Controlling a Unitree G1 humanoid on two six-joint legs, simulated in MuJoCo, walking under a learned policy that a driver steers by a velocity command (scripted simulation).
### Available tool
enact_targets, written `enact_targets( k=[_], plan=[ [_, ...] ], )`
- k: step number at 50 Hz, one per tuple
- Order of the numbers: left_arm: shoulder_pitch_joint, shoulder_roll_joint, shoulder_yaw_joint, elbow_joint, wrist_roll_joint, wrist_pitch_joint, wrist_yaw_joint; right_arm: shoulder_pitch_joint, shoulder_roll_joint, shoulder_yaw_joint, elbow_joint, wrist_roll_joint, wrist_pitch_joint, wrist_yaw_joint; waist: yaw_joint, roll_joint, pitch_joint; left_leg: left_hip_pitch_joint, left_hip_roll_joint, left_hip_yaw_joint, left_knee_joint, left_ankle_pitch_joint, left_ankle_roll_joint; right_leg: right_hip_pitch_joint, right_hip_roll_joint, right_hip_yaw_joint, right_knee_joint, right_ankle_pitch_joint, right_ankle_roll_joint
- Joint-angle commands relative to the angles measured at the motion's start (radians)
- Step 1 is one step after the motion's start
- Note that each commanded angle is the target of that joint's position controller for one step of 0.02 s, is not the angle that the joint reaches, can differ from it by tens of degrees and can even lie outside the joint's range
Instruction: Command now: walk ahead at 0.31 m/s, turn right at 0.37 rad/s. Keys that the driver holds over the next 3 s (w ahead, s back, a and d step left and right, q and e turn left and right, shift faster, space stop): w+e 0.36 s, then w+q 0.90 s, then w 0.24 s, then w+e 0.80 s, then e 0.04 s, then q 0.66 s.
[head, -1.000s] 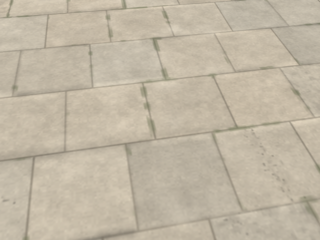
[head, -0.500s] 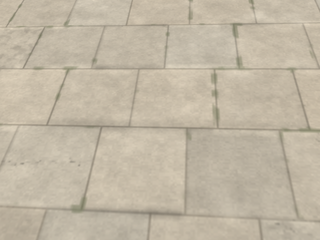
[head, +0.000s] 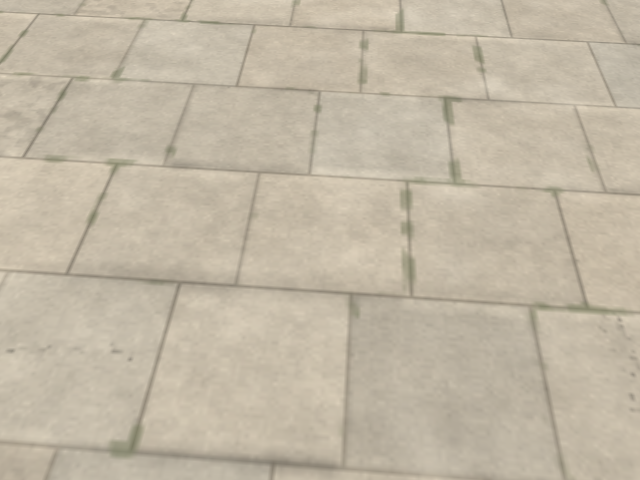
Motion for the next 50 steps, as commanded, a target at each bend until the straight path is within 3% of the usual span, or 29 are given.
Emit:
enact_targets(
  k=[1, 5, 8, 10, 11, 12, 13, 14, 15, 16, 18, 19, 21, 24, 27, 31, 34, 36, 37, 38, 39, 40, 41, 42, 44, 46, 48, 50],
  plan=[
    [-0.106, 0.056, 0.020, -0.089, 0.005, -0.016, -0.019, 0.008, -0.148, -0.036, -0.036, -0.001, -0.041, 0.000, -0.037, 0.148, 0.093, 0.009, 0.271, -0.168, -0.185, -0.190, 0.156, -0.193, -0.049, 0.001, -0.029, 0.053, 0.022],
    [-0.174, 0.054, 0.018, -0.133, 0.004, -0.008, -0.046, 0.022, -0.183, -0.050, -0.036, -0.008, -0.058, 0.012, -0.048, 0.166, 0.105, -0.064, 0.289, -0.084, -0.163, -0.182, 0.148, -0.088, -0.061, -0.041, -0.189, 0.062, 0.009],
    [-0.173, 0.072, 0.023, -0.152, 0.001, -0.010, -0.051, 0.029, -0.211, -0.063, -0.040, -0.010, -0.060, 0.022, -0.040, 0.151, 0.105, -0.098, 0.306, -0.045, -0.112, -0.175, 0.137, 0.008, -0.037, -0.097, -0.261, 0.051, -0.029],
    [-0.052, 0.081, 0.034, -0.120, 0.010, -0.022, -0.043, 0.009, -0.215, -0.064, -0.047, -0.003, -0.054, 0.026, 0.028, 0.098, 0.071, -0.175, 0.278, 0.037, 0.079, -0.013, 0.109, 0.197, 0.024, -0.136, -0.344, 0.060, -0.063],
    [0.102, 0.116, 0.054, -0.065, 0.017, -0.033, -0.031, 0.019, -0.183, -0.052, -0.052, -0.011, -0.052, 0.030, 0.088, 0.000, -0.015, -0.234, 0.222, 0.116, 0.343, 0.135, 0.080, 0.376, 0.054, -0.101, -0.397, 0.021, -0.086],
    [0.256, 0.249, 0.091, -0.050, 0.017, -0.043, -0.009, -0.013, -0.097, -0.024, -0.123, -0.004, -0.053, 0.040, 0.151, -0.299, -0.105, -0.498, 0.094, 0.206, 0.765, 0.000, 0.001, 0.563, -0.215, 0.387, -0.613, -0.313, -0.196],
    [0.232, 0.281, 0.087, -0.058, -0.009, -0.048, -0.006, -0.077, -0.102, -0.023, -0.165, -0.024, -0.060, 0.046, 0.115, -0.295, -0.100, -0.712, -0.025, 0.001, 0.923, -0.328, -0.006, 0.569, -0.339, 0.809, -0.812, -0.385, -0.261],
    [0.170, 0.248, 0.079, -0.069, -0.010, -0.043, -0.002, -0.101, -0.140, -0.028, -0.163, -0.021, -0.063, 0.055, 0.092, -0.146, -0.019, -0.768, 0.056, -0.077, 0.983, -0.265, 0.014, 0.526, -0.338, 0.681, -0.768, -0.320, -0.260],
    [0.111, 0.199, 0.068, -0.084, -0.008, -0.045, 0.002, -0.084, -0.147, -0.028, -0.146, -0.005, -0.073, 0.063, 0.053, -0.056, 0.024, -0.725, 0.097, -0.083, 0.939, -0.143, 0.024, 0.440, -0.295, 0.555, -0.735, -0.174, -0.233],
    [0.066, 0.171, 0.059, -0.096, -0.009, -0.047, 0.007, -0.063, -0.142, -0.029, -0.130, -0.003, -0.076, 0.065, 0.018, -0.012, 0.046, -0.666, 0.120, -0.084, 0.864, -0.082, 0.023, 0.376, -0.236, 0.449, -0.735, -0.024, -0.198],
    [0.028, 0.141, 0.046, -0.107, -0.018, -0.062, 0.014, -0.021, -0.136, -0.024, -0.105, -0.029, -0.056, 0.066, -0.014, -0.036, 0.018, -0.583, 0.123, -0.066, 0.811, -0.010, -0.003, 0.344, -0.162, 0.325, -0.740, 0.220, -0.172],
    [0.040, 0.130, 0.041, -0.099, -0.022, -0.074, 0.015, -0.001, -0.127, -0.022, -0.094, -0.029, -0.044, 0.068, -0.024, -0.031, 0.000, -0.576, 0.117, -0.050, 0.805, 0.012, -0.014, 0.358, -0.155, 0.281, -0.740, 0.331, -0.173],
    [0.078, 0.117, 0.035, -0.073, -0.026, -0.089, 0.017, -0.016, -0.109, -0.018, -0.091, -0.023, -0.028, 0.071, -0.025, -0.024, 0.007, -0.601, 0.117, -0.025, 0.770, 0.056, -0.030, 0.373, -0.144, 0.212, -0.756, 0.463, -0.168],
    [0.134, 0.104, 0.028, -0.042, -0.021, -0.096, 0.020, -0.130, -0.101, -0.013, -0.123, -0.012, -0.021, 0.073, 0.011, -0.027, 0.047, -0.683, 0.115, 0.001, 0.698, 0.129, -0.029, 0.413, -0.138, 0.143, -0.778, 0.574, -0.139],
    [0.149, 0.083, 0.016, -0.020, -0.013, -0.101, 0.024, -0.213, -0.079, -0.001, -0.148, -0.003, -0.028, 0.079, 0.032, -0.029, 0.075, -0.682, 0.089, 0.018, 0.559, 0.203, -0.009, 0.435, -0.129, 0.068, -0.792, 0.645, -0.112],
    [0.164, 0.076, 0.006, 0.020, -0.002, -0.109, 0.042, -0.284, -0.066, 0.012, -0.176, 0.004, -0.036, 0.085, 0.041, -0.021, 0.115, -0.609, 0.035, 0.042, 0.368, 0.243, 0.044, 0.484, -0.170, -0.002, -0.825, 0.764, -0.095],
    [0.130, 0.102, 0.005, 0.032, 0.005, -0.112, 0.060, -0.186, -0.092, 0.003, -0.151, 0.002, -0.038, 0.072, -0.017, -0.043, 0.045, -0.450, -0.055, 0.090, 0.317, 0.160, 0.101, 0.563, -0.186, -0.057, -0.670, 1.215, -0.058],
    [0.104, 0.137, 0.015, 0.032, 0.021, -0.097, 0.071, 0.058, -0.134, -0.018, -0.074, 0.003, -0.044, 0.060, -0.115, -0.069, -0.081, -0.248, -0.109, 0.084, 0.290, 0.073, 0.138, 0.582, -0.188, -0.078, -0.342, 1.355, -0.038],
    [0.075, 0.153, 0.018, 0.021, 0.014, -0.092, 0.070, 0.200, -0.157, -0.031, -0.036, -0.007, -0.050, 0.052, -0.188, -0.045, -0.139, -0.057, -0.074, 0.025, 0.217, 0.083, 0.172, 0.460, -0.171, -0.105, -0.097, 1.189, -0.033],
    [0.083, 0.106, 0.004, -0.015, 0.011, -0.100, 0.064, 0.305, -0.245, -0.059, -0.028, -0.015, -0.043, 0.037, -0.200, 0.097, -0.228, 0.137, 0.160, -0.291, 0.223, 0.034, 0.250, 0.251, -0.078, -0.141, 0.262, 0.676, -0.029],
    [0.136, 0.050, 0.000, -0.047, -0.011, -0.109, 0.038, 0.224, -0.283, -0.073, -0.042, -0.001, -0.029, 0.039, -0.090, 0.312, -0.275, 0.359, 0.349, -0.865, 0.074, 0.033, 0.437, -0.186, 0.141, -0.018, 0.579, -0.146, 0.020],
    [0.059, 0.095, -0.003, -0.057, 0.012, -0.118, 0.036, 0.133, -0.251, -0.074, -0.053, 0.028, -0.029, 0.048, -0.087, 0.109, -0.176, 0.276, 0.315, -0.779, 0.016, -0.061, 0.404, -0.285, 0.044, 0.109, 0.573, -0.048, -0.016],
    [-0.008, 0.108, -0.002, -0.079, 0.002, -0.132, 0.028, 0.079, -0.199, -0.063, -0.071, 0.025, -0.028, 0.047, -0.076, 0.044, -0.077, 0.131, 0.295, -0.650, -0.015, -0.045, 0.375, -0.279, -0.001, 0.098, 0.508, 0.040, -0.017],
    [-0.023, 0.102, -0.003, -0.083, 0.001, -0.136, 0.027, 0.057, -0.147, -0.051, -0.064, 0.016, -0.029, 0.047, -0.035, -0.034, 0.002, -0.003, 0.257, -0.561, -0.045, 0.053, 0.336, -0.237, -0.037, 0.082, 0.420, 0.072, -0.012],
    [-0.015, 0.074, -0.011, -0.091, 0.024, -0.100, 0.026, 0.046, -0.123, -0.039, -0.056, 0.019, -0.043, 0.038, 0.012, -0.026, 0.027, -0.144, 0.176, -0.434, -0.063, 0.215, 0.293, -0.141, -0.072, 0.072, 0.313, 0.072, 0.025],
    [-0.015, 0.051, -0.018, -0.104, 0.030, -0.071, 0.023, 0.074, -0.154, -0.046, -0.047, 0.024, -0.060, 0.039, 0.020, 0.008, 0.018, -0.186, 0.138, -0.368, -0.069, 0.314, 0.289, -0.127, -0.082, 0.042, 0.228, 0.076, 0.056],
    [-0.087, 0.047, -0.022, -0.138, 0.028, -0.062, 0.020, 0.101, -0.178, -0.053, -0.044, 0.026, -0.063, 0.037, 0.005, 0.030, 0.034, -0.203, 0.107, -0.338, -0.088, 0.326, 0.272, -0.160, -0.091, 0.015, 0.118, 0.146, 0.084],
    [-0.187, 0.048, -0.023, -0.175, 0.025, -0.060, 0.018, 0.142, -0.175, -0.055, -0.040, 0.028, -0.058, 0.035, -0.031, 0.050, 0.049, -0.175, 0.084, -0.333, -0.087, 0.340, 0.237, -0.208, -0.090, -0.001, -0.004, 0.243, 0.102]
  ],
)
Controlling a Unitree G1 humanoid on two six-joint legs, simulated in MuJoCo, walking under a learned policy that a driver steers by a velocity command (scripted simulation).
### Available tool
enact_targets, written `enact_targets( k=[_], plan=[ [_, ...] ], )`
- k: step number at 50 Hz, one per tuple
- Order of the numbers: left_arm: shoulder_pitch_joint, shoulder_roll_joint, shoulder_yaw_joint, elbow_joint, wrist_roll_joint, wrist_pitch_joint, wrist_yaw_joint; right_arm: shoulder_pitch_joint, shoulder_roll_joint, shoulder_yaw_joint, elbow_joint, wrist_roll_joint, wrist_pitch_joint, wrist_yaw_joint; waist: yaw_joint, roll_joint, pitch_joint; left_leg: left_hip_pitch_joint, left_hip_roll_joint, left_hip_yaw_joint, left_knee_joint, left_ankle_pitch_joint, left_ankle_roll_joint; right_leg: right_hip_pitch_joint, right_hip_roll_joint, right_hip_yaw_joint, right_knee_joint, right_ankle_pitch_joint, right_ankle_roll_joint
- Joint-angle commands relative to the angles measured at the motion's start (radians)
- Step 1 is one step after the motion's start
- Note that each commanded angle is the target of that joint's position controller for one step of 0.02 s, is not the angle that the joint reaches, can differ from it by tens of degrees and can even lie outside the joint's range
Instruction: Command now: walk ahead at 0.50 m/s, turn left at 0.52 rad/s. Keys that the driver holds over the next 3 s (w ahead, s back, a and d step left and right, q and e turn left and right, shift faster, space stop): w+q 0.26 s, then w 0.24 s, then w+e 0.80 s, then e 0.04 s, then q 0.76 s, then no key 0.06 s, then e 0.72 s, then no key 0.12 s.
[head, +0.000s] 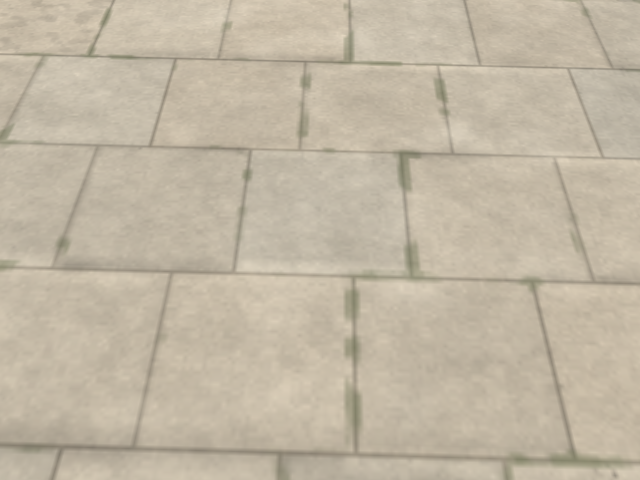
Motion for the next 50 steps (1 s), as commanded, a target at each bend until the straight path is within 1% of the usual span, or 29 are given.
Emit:
enact_targets(
  k=[1, 5, 8, 10, 11, 12, 13, 14, 15, 16, 17, 18, 20, 22, 24, 28, 31, 34, 35, 36, 37, 38, 39, 40, 41, 42, 44, 47, 50],
  plan=[
    [-0.062, 0.078, 0.014, -0.078, -0.003, 0.005, -0.003, 0.045, -0.148, -0.035, -0.052, 0.005, -0.012, -0.006, -0.008, 0.051, 0.000, -0.046, 0.240, -0.231, -0.132, 0.318, 0.089, -0.004, 0.024, -0.068, -0.144, 0.137, 0.033],
    [-0.180, 0.077, 0.006, -0.123, -0.013, -0.001, -0.010, 0.121, -0.151, -0.040, -0.047, -0.002, -0.001, -0.014, -0.067, 0.079, -0.024, 0.083, 0.238, -0.259, -0.068, 0.410, 0.057, -0.033, 0.061, -0.069, -0.288, 0.212, 0.029],
    [-0.235, 0.087, 0.002, -0.155, -0.020, -0.013, -0.011, 0.133, -0.161, -0.044, -0.056, -0.015, 0.003, -0.022, -0.080, 0.094, -0.024, 0.149, 0.263, -0.304, -0.013, 0.471, 0.058, -0.011, 0.091, -0.061, -0.381, 0.180, 0.009],
    [-0.168, 0.115, 0.010, -0.145, -0.023, -0.022, -0.007, 0.078, -0.179, -0.049, -0.078, -0.018, 0.001, -0.030, -0.029, 0.107, -0.035, 0.126, 0.277, -0.331, 0.035, 0.500, 0.027, 0.130, 0.110, -0.039, -0.470, 0.133, -0.017],
    [-0.081, 0.141, 0.020, -0.120, -0.025, -0.027, 0.001, 0.038, -0.192, -0.052, -0.092, -0.020, -0.003, -0.029, 0.014, 0.112, -0.067, 0.092, 0.268, -0.333, 0.100, 0.579, 0.005, 0.263, 0.134, -0.042, -0.497, 0.089, -0.035],
    [0.049, 0.170, 0.034, -0.082, -0.025, -0.037, 0.012, 0.014, -0.199, -0.053, -0.097, -0.014, -0.010, -0.020, 0.079, 0.079, -0.131, 0.060, 0.227, -0.308, 0.245, 0.618, -0.017, 0.436, 0.139, -0.045, -0.555, 0.099, -0.059],
    [0.194, 0.222, 0.050, -0.063, -0.010, -0.049, 0.029, 0.012, -0.162, -0.042, -0.112, -0.001, -0.021, -0.008, 0.141, 0.013, -0.244, -0.046, 0.169, -0.259, 0.466, 0.461, -0.039, 0.668, 0.009, 0.071, -0.581, 0.009, -0.100],
    [0.287, 0.299, 0.072, -0.065, 0.016, -0.045, 0.042, 0.073, -0.057, -0.017, -0.146, 0.027, -0.028, -0.008, 0.135, -0.167, -0.371, -0.296, 0.054, -0.126, 0.751, -0.082, -0.071, 0.916, -0.270, 0.432, -0.625, -0.127, -0.175],
    [0.242, 0.306, 0.081, -0.055, 0.000, -0.026, 0.035, 0.143, -0.097, -0.018, -0.152, 0.004, -0.020, -0.010, 0.069, -0.272, -0.397, -0.440, 0.040, -0.084, 0.886, -0.372, -0.071, 0.901, -0.342, 0.743, -0.714, -0.166, -0.258],
    [0.169, 0.197, 0.064, -0.069, -0.011, -0.021, 0.028, 0.112, -0.131, -0.023, -0.115, -0.019, -0.005, -0.014, 0.048, -0.098, -0.237, -0.481, 0.115, -0.091, 0.939, -0.277, -0.069, 0.762, -0.297, 0.625, -0.722, -0.257, -0.252],
    [0.124, 0.124, 0.047, -0.069, -0.018, -0.023, 0.020, 0.044, -0.120, -0.019, -0.117, -0.028, -0.003, -0.004, 0.053, -0.007, -0.130, -0.465, 0.140, -0.078, 0.901, -0.200, -0.076, 0.631, -0.234, 0.468, -0.745, -0.198, -0.233],
    [0.105, 0.099, 0.040, -0.060, -0.013, -0.027, 0.017, 0.017, -0.099, -0.016, -0.123, -0.029, -0.001, 0.003, 0.036, -0.018, -0.083, -0.443, 0.163, -0.071, 0.851, -0.168, -0.081, 0.556, -0.182, 0.356, -0.772, -0.103, -0.207],
    [0.137, 0.102, 0.039, -0.023, -0.018, -0.043, 0.013, 0.004, -0.082, -0.010, -0.128, -0.042, 0.015, 0.018, 0.021, -0.079, -0.053, -0.407, 0.177, -0.062, 0.804, -0.154, -0.093, 0.489, -0.126, 0.225, -0.794, 0.092, -0.197],
    [0.178, 0.110, 0.043, 0.006, -0.029, -0.064, 0.003, -0.012, -0.073, -0.007, -0.136, -0.042, 0.022, 0.024, 0.014, -0.080, -0.067, -0.416, 0.168, -0.061, 0.774, -0.136, -0.099, 0.499, -0.122, 0.169, -0.802, 0.233, -0.212],
    [0.196, 0.120, 0.048, 0.025, -0.035, -0.071, 0.000, -0.078, -0.068, -0.001, -0.160, -0.045, 0.024, 0.030, 0.016, -0.076, -0.050, -0.473, 0.180, -0.053, 0.720, -0.083, -0.110, 0.509, -0.124, 0.124, -0.835, 0.251, -0.225],
    [0.239, 0.108, 0.046, 0.064, -0.047, -0.060, -0.004, -0.267, -0.032, 0.028, -0.223, -0.047, 0.013, 0.041, 0.041, -0.072, -0.012, -0.449, 0.228, 0.058, 0.460, 0.059, -0.142, 0.473, -0.061, 0.043, -0.868, 0.280, -0.219],
    [0.301, 0.146, 0.058, 0.093, -0.042, -0.051, -0.004, -0.348, -0.024, 0.042, -0.244, -0.033, 0.005, 0.039, 0.070, -0.074, -0.011, -0.350, 0.201, 0.095, 0.319, 0.080, -0.152, 0.470, -0.064, 0.047, -0.829, 0.347, -0.212],
    [0.321, 0.170, 0.067, 0.110, -0.039, -0.040, 0.000, -0.347, -0.053, 0.036, -0.251, -0.029, -0.008, 0.022, 0.056, -0.076, -0.020, -0.281, 0.186, 0.088, 0.244, 0.035, -0.132, 0.518, -0.099, 0.104, -0.762, 0.392, -0.199],
    [0.316, 0.173, 0.069, 0.113, -0.038, -0.037, 0.002, -0.302, -0.062, 0.031, -0.239, -0.031, -0.014, 0.015, 0.031, -0.073, -0.034, -0.212, 0.173, 0.087, 0.198, 0.018, -0.122, 0.522, -0.096, 0.112, -0.713, 0.413, -0.189],
    [0.311, 0.168, 0.068, 0.116, -0.044, -0.035, 0.003, -0.208, -0.080, 0.021, -0.207, -0.038, -0.025, 0.005, -0.015, -0.039, -0.076, -0.067, 0.161, 0.086, 0.124, 0.033, -0.104, 0.498, -0.060, 0.086, -0.593, 0.465, -0.170],
    [0.310, 0.137, 0.060, 0.107, -0.050, -0.038, 0.002, -0.068, -0.132, 0.002, -0.169, -0.056, -0.038, -0.009, -0.070, 0.021, -0.170, 0.144, 0.243, 0.002, 0.101, 0.003, -0.073, 0.406, 0.001, 0.043, -0.396, 0.387, -0.148],
    [0.317, 0.050, 0.040, 0.055, -0.066, -0.042, 0.001, 0.067, -0.226, -0.019, -0.170, -0.077, -0.042, -0.024, -0.110, 0.184, -0.318, 0.400, 0.533, -0.315, 0.051, -0.135, -0.015, 0.181, 0.100, -0.038, -0.091, 0.005, -0.113],
    [0.358, 0.076, 0.052, 0.044, -0.062, -0.029, 0.009, 0.066, -0.260, -0.035, -0.155, -0.049, -0.021, -0.026, -0.078, 0.291, -0.339, 0.394, 0.640, -0.588, -0.058, -0.205, 0.059, 0.000, 0.173, -0.056, 0.095, -0.311, -0.112],
    [0.329, 0.124, 0.067, 0.067, -0.042, -0.012, 0.014, -0.009, -0.167, -0.014, -0.172, -0.036, -0.015, -0.022, -0.048, 0.147, -0.201, 0.284, 0.593, -0.488, -0.070, -0.270, 0.047, -0.043, 0.103, 0.001, 0.165, -0.260, -0.122],
    [0.290, 0.099, 0.066, 0.068, -0.040, -0.007, 0.004, -0.076, -0.101, 0.002, -0.179, -0.029, -0.021, -0.018, -0.022, 0.110, -0.102, 0.174, 0.539, -0.359, -0.099, -0.216, 0.031, -0.040, 0.069, 0.003, 0.152, -0.180, -0.118],
    [0.277, 0.080, 0.066, 0.071, -0.041, -0.001, -0.003, -0.112, -0.064, 0.011, -0.180, -0.029, -0.027, -0.016, 0.002, 0.114, -0.058, 0.097, 0.493, -0.251, -0.132, -0.120, 0.005, -0.007, 0.046, -0.006, 0.123, -0.132, -0.110],
    [0.272, 0.066, 0.069, 0.073, -0.020, 0.022, -0.017, -0.115, -0.045, 0.014, -0.164, -0.025, -0.043, -0.020, 0.032, 0.138, -0.031, 0.029, 0.445, -0.118, -0.159, 0.031, -0.015, 0.030, 0.030, -0.019, 0.113, -0.083, -0.088],
    [0.202, 0.045, 0.070, 0.043, -0.019, 0.039, -0.032, -0.076, -0.058, 0.004, -0.136, -0.015, -0.065, -0.021, 0.045, 0.107, -0.030, 0.048, 0.441, -0.013, -0.179, 0.191, -0.003, -0.027, 0.024, -0.029, 0.111, 0.002, -0.071],
    [0.100, 0.036, 0.066, 0.003, -0.016, 0.043, -0.045, -0.033, -0.055, 0.000, -0.108, -0.017, -0.065, -0.023, 0.032, 0.100, -0.008, 0.076, 0.435, 0.077, -0.186, 0.260, 0.005, -0.100, 0.015, -0.043, 0.040, 0.090, -0.057]
  ],
)
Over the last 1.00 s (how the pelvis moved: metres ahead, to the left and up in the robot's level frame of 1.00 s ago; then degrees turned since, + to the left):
0.49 -0.13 -0.01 0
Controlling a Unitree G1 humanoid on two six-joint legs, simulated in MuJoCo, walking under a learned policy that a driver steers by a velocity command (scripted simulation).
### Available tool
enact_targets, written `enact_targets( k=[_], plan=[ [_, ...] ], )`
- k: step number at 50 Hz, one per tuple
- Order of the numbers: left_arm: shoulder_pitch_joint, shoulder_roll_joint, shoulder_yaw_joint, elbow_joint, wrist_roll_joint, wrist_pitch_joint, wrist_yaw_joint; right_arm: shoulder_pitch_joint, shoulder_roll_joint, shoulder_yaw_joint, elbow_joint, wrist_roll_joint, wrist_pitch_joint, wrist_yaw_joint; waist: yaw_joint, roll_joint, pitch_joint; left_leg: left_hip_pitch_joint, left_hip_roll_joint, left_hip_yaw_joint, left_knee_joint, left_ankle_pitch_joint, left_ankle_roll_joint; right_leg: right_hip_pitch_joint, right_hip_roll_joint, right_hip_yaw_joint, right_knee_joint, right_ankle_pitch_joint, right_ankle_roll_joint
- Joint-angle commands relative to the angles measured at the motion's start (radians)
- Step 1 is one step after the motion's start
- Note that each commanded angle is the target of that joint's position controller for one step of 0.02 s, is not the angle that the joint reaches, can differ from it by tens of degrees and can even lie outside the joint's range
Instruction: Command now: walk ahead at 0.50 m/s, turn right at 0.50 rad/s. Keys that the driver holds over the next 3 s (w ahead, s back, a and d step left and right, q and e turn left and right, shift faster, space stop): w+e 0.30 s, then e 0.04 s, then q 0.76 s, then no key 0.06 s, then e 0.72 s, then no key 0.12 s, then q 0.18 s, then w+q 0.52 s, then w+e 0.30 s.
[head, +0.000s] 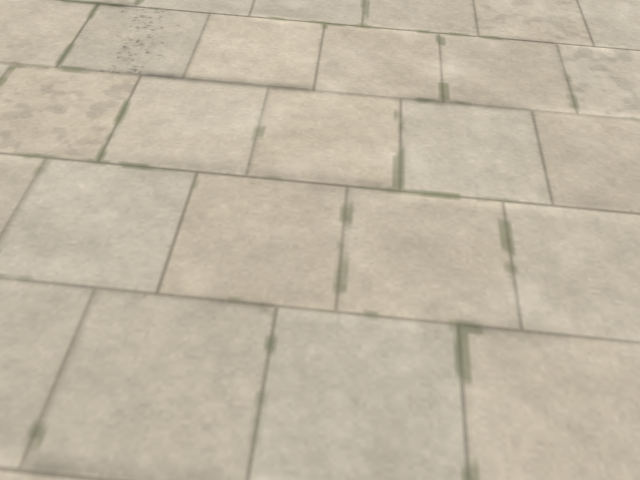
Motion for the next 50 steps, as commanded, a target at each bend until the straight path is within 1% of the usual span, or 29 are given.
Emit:
enact_targets(
  k=[1, 4, 8, 10, 11, 12, 13, 14, 15, 16, 17, 18, 20, 21, 23, 27, 29, 33, 37, 38, 39, 40, 41, 42, 43, 44, 45, 46, 50],
  plan=[
    [-0.056, -0.003, -0.007, -0.079, 0.002, -0.001, -0.016, 0.001, -0.089, -0.021, -0.036, 0.000, -0.018, -0.002, 0.012, 0.129, 0.047, 0.028, 0.265, -0.106, -0.146, 0.307, 0.101, -0.113, -0.031, 0.006, -0.075, 0.105, 0.014],
    [-0.169, -0.020, -0.023, -0.121, 0.002, -0.005, -0.030, 0.018, -0.108, -0.026, -0.019, -0.001, -0.015, -0.003, -0.011, 0.132, 0.070, 0.021, 0.254, -0.027, -0.143, 0.332, 0.088, -0.046, -0.019, -0.048, -0.268, 0.195, 0.002],
    [-0.251, -0.001, -0.025, -0.165, 0.008, -0.006, -0.036, 0.073, -0.146, -0.038, 0.013, -0.002, 0.000, -0.011, -0.029, 0.122, 0.084, 0.124, 0.289, 0.029, -0.085, 0.482, 0.070, 0.009, 0.013, -0.118, -0.402, 0.114, -0.053],
    [-0.223, 0.015, -0.018, -0.165, 0.012, -0.005, -0.028, 0.076, -0.173, -0.044, 0.022, -0.004, 0.012, -0.016, -0.007, 0.140, 0.049, 0.178, 0.293, 0.067, 0.040, 0.778, 0.056, 0.091, 0.072, -0.159, -0.432, 0.012, -0.094],
    [-0.165, 0.029, -0.010, -0.152, 0.013, -0.007, -0.022, 0.078, -0.190, -0.048, 0.026, -0.005, 0.022, -0.018, 0.020, 0.148, 0.008, 0.194, 0.293, 0.080, 0.157, 0.908, 0.053, 0.165, 0.110, -0.171, -0.445, -0.043, -0.118],
    [-0.058, 0.049, 0.003, -0.123, 0.014, -0.015, -0.013, 0.078, -0.203, -0.051, 0.026, -0.004, 0.033, -0.019, 0.065, 0.141, -0.058, 0.172, 0.288, 0.089, 0.330, 0.922, 0.047, 0.292, 0.150, -0.169, -0.486, -0.063, -0.145],
    [0.108, 0.090, 0.026, -0.069, 0.024, -0.024, 0.002, 0.069, -0.201, -0.048, 0.013, -0.004, 0.039, -0.017, 0.142, 0.088, -0.152, 0.038, 0.266, 0.104, 0.582, 0.752, 0.017, 0.533, 0.145, -0.111, -0.557, -0.041, -0.181],
    [0.174, 0.213, 0.060, -0.064, 0.029, -0.023, 0.019, 0.099, -0.103, -0.025, -0.047, 0.011, 0.033, -0.005, 0.130, -0.100, -0.263, -0.337, 0.171, 0.103, 0.932, 0.151, -0.035, 0.849, -0.140, 0.306, -0.593, -0.179, -0.284],
    [0.162, 0.269, 0.071, -0.090, -0.007, -0.013, 0.023, 0.036, -0.122, -0.031, -0.106, 0.004, 0.022, 0.007, 0.118, -0.144, -0.332, -0.580, -0.005, -0.082, 1.152, -0.346, -0.071, 0.941, -0.302, 0.773, -0.759, -0.079, -0.386],
    [0.136, 0.241, 0.065, -0.079, -0.020, -0.006, 0.030, -0.083, -0.150, -0.036, -0.128, 0.002, 0.017, 0.008, 0.130, -0.005, -0.195, -0.673, 0.057, -0.187, 1.155, -0.249, -0.064, 0.867, -0.269, 0.607, -0.770, 0.112, -0.354],
    [0.085, 0.191, 0.052, -0.075, -0.025, -0.010, 0.039, -0.076, -0.126, -0.026, -0.126, 0.014, 0.007, 0.006, 0.084, 0.027, -0.081, -0.641, 0.094, -0.179, 1.084, -0.162, -0.061, 0.718, -0.247, 0.456, -0.754, 0.360, -0.327],
    [0.031, 0.128, 0.033, -0.077, -0.023, -0.018, 0.044, -0.029, -0.112, -0.023, -0.092, 0.013, 0.010, 0.001, 0.028, 0.074, -0.036, -0.560, 0.125, -0.177, 0.997, -0.140, -0.060, 0.609, -0.194, 0.322, -0.745, 0.581, -0.274],
    [-0.033, 0.058, 0.005, -0.083, -0.029, -0.037, 0.042, 0.053, -0.097, -0.020, -0.051, -0.015, 0.049, 0.001, -0.033, 0.054, -0.047, -0.405, 0.133, -0.174, 0.906, -0.133, -0.069, 0.476, -0.133, 0.173, -0.760, 0.759, -0.216],
    [-0.024, 0.052, -0.001, -0.074, -0.026, -0.050, 0.039, 0.072, -0.089, -0.020, -0.040, -0.016, 0.065, 0.005, -0.041, 0.044, -0.064, -0.367, 0.117, -0.161, 0.888, -0.119, -0.071, 0.457, -0.123, 0.138, -0.768, 0.843, -0.209],
    [0.000, 0.066, -0.005, -0.046, -0.020, -0.064, 0.038, 0.081, -0.069, -0.017, -0.025, -0.006, 0.078, 0.013, -0.048, 0.020, -0.070, -0.353, 0.099, -0.153, 0.816, -0.059, -0.069, 0.451, -0.106, 0.069, -0.789, 0.905, -0.188],
    [0.006, 0.055, -0.020, -0.017, -0.014, -0.064, 0.049, -0.014, -0.062, -0.013, -0.030, 0.003, 0.085, 0.016, -0.015, -0.023, -0.032, -0.378, 0.073, -0.162, 0.624, 0.067, -0.054, 0.485, -0.083, -0.037, -0.809, 0.850, -0.121],
    [0.013, 0.055, -0.024, -0.006, -0.015, -0.061, 0.060, -0.069, -0.058, -0.010, -0.042, 0.004, 0.085, 0.015, 0.009, -0.034, -0.021, -0.377, 0.063, -0.153, 0.532, 0.115, -0.045, 0.519, -0.097, -0.065, -0.806, 0.829, -0.113],
    [0.040, 0.071, -0.018, 0.016, -0.017, -0.042, 0.081, -0.110, -0.066, -0.012, -0.063, -0.008, 0.085, 0.015, 0.033, -0.029, -0.014, -0.379, 0.042, -0.119, 0.433, 0.058, -0.023, 0.613, -0.145, -0.070, -0.734, 0.822, -0.136],
    [0.027, 0.097, -0.003, 0.022, -0.020, -0.019, 0.096, -0.053, -0.073, -0.023, -0.063, -0.011, 0.083, 0.014, 0.012, -0.027, -0.009, -0.320, -0.002, -0.094, 0.316, -0.078, 0.034, 0.644, -0.173, -0.056, -0.554, 0.874, -0.136],
    [0.014, 0.104, 0.001, 0.019, -0.021, -0.014, 0.097, 0.003, -0.076, -0.027, -0.052, -0.011, 0.076, 0.011, -0.025, 0.000, -0.033, -0.237, -0.010, -0.104, 0.222, 0.009, 0.057, 0.617, -0.148, -0.080, -0.438, 0.840, -0.107],
    [0.008, 0.113, 0.006, -0.001, -0.020, -0.016, 0.099, 0.082, -0.134, -0.045, -0.044, -0.013, 0.065, 0.006, -0.066, 0.085, -0.094, -0.080, 0.075, -0.243, 0.163, 0.391, 0.111, 0.505, -0.079, -0.127, -0.227, 0.639, -0.051],
    [0.024, 0.046, -0.008, -0.051, -0.029, -0.014, 0.089, 0.099, -0.264, -0.080, -0.058, -0.008, 0.065, -0.002, -0.039, 0.287, -0.140, 0.107, 0.343, -0.600, 0.156, 0.994, 0.287, 0.199, 0.134, -0.175, 0.096, -0.130, 0.011],
    [0.031, 0.018, -0.019, -0.050, -0.009, 0.004, 0.085, 0.127, -0.242, -0.078, -0.043, 0.033, 0.075, 0.002, -0.042, 0.259, -0.244, 0.106, 0.412, -0.696, 0.115, 0.997, 0.379, 0.163, 0.154, 0.006, 0.212, -0.453, 0.023],
    [0.010, 0.030, -0.018, -0.045, -0.008, 0.014, 0.082, 0.073, -0.213, -0.077, -0.057, 0.031, 0.085, 0.003, -0.029, 0.157, -0.154, 0.036, 0.372, -0.621, 0.098, 0.814, 0.370, 0.121, 0.110, 0.044, 0.262, -0.412, 0.032],
    [-0.034, 0.041, -0.015, -0.049, -0.010, 0.015, 0.082, -0.002, -0.167, -0.065, -0.071, 0.021, 0.097, -0.002, -0.014, 0.090, -0.056, -0.050, 0.309, -0.557, 0.062, 0.629, 0.325, 0.084, 0.082, 0.048, 0.222, -0.343, 0.038],
    [-0.060, 0.058, -0.009, -0.057, -0.008, 0.016, 0.082, -0.056, -0.135, -0.054, -0.085, 0.017, 0.108, -0.007, 0.005, 0.070, -0.014, -0.098, 0.250, -0.514, 0.034, 0.495, 0.273, 0.078, 0.062, 0.045, 0.152, -0.287, 0.045],
    [-0.055, 0.064, -0.007, -0.063, -0.001, 0.022, 0.079, -0.081, -0.121, -0.050, -0.092, 0.018, 0.111, -0.010, 0.018, 0.097, -0.017, -0.113, 0.206, -0.480, 0.024, 0.454, 0.241, 0.097, 0.055, 0.041, 0.099, -0.248, 0.055],
    [-0.035, 0.053, -0.010, -0.055, 0.003, 0.030, 0.076, -0.085, -0.129, -0.052, -0.095, 0.013, 0.113, -0.008, 0.021, 0.108, -0.042, -0.112, 0.180, -0.459, 0.025, 0.451, 0.226, 0.119, 0.070, 0.027, 0.077, -0.226, 0.065],
    [-0.045, 0.034, -0.017, -0.070, -0.013, 0.046, 0.079, -0.056, -0.181, -0.071, -0.092, 0.008, 0.112, 0.000, 0.004, 0.130, -0.084, -0.083, 0.153, -0.483, 0.019, 0.316, 0.196, 0.130, 0.078, 0.028, -0.079, -0.214, 0.091]
  ],
)
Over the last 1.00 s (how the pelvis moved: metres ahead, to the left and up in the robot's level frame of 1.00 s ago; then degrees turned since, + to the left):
0.52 0.05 0.01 3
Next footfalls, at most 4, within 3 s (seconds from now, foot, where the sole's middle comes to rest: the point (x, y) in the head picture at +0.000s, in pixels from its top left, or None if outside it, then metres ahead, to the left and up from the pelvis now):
0.26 right None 0.28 -0.13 -0.78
0.78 left None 0.44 -0.01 -0.78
1.28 right None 0.40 -0.20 -0.78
1.70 left None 0.36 0.00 -0.78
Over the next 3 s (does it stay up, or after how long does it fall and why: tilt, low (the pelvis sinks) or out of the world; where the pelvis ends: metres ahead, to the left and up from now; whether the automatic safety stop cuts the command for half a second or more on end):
stays up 0.58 -0.01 -0.02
